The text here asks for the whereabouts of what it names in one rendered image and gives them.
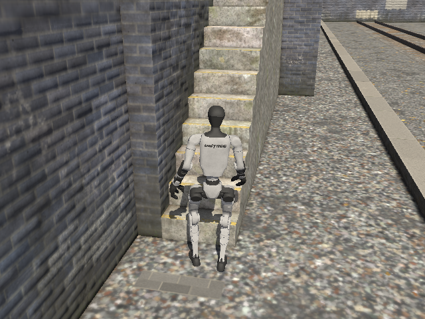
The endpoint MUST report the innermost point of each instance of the stairs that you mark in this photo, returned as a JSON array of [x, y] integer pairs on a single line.
[[239, 70]]

